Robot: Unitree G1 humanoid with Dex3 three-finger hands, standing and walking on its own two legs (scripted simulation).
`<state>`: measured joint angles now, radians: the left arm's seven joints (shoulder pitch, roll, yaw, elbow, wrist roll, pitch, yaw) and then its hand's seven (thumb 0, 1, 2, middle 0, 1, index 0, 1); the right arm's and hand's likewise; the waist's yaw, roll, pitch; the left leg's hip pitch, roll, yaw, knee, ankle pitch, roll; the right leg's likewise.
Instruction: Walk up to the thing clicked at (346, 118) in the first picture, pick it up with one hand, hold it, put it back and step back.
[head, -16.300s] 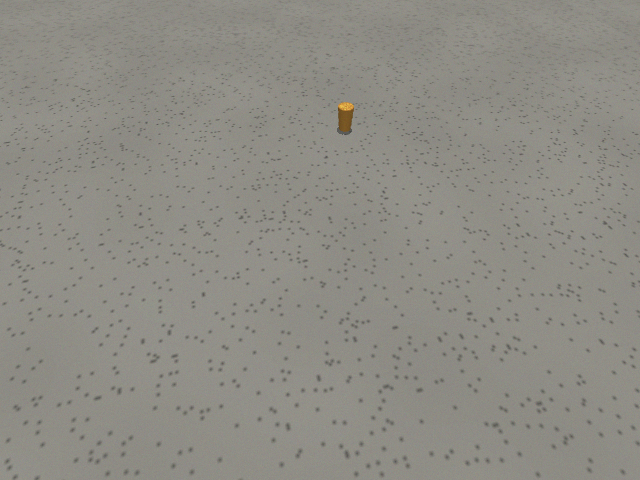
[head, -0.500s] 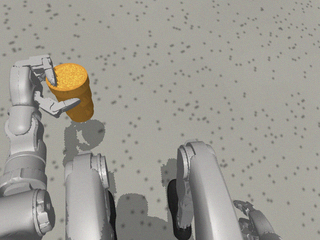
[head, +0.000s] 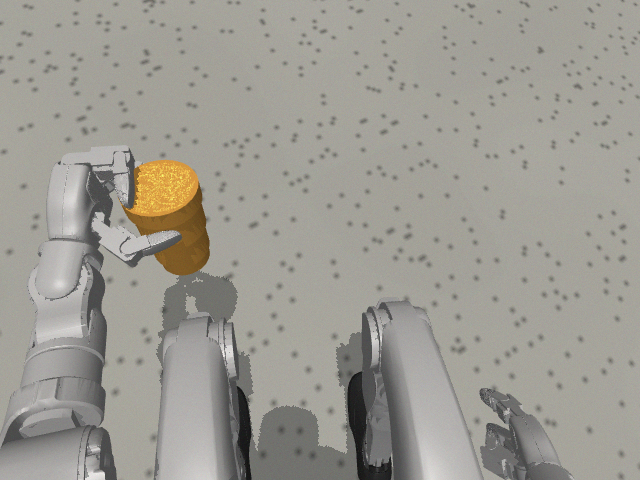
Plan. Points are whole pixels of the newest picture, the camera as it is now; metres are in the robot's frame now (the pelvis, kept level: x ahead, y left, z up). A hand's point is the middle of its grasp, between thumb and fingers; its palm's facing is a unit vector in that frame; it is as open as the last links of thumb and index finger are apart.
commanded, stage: lift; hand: left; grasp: from the side
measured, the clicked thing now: (173, 224) +0.43 +0.17 -0.07
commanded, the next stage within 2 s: hold in 1.52 s
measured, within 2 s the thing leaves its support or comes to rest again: neither
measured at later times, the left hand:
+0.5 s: hand (35, 139) +0.40 +0.19 +0.16, palm faces +0.03 -1.00 -0.06, open 7.2 cm
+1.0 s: hand out of the picture +0.39 +0.19 +0.29, palm faces -0.01 -1.00 -0.03, open 7.2 cm
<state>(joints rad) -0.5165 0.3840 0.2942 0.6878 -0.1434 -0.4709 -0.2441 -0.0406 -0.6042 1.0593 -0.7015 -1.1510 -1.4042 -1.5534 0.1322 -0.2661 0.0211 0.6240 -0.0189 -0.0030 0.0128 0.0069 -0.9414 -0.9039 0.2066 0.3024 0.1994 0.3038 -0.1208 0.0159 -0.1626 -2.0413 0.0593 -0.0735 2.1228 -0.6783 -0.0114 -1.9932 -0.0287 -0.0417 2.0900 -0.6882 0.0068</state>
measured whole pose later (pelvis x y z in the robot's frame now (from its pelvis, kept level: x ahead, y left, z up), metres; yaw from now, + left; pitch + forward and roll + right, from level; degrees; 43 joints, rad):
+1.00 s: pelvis +0.05 +0.00 +0.26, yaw +3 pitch +16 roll -2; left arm -0.21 0.27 0.15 0.48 -0.20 -0.34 -0.21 -0.03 -0.56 1.02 -0.68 -1.15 -1.39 -1.55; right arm 0.22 -0.24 0.01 0.65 0.03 -0.08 -0.05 0.01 -0.91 -0.90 0.21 0.30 0.20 0.30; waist -0.04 0.02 -0.11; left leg -0.97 0.06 -0.01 1.19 -0.50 -0.01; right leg -0.93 -0.03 -0.05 1.15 -0.50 0.01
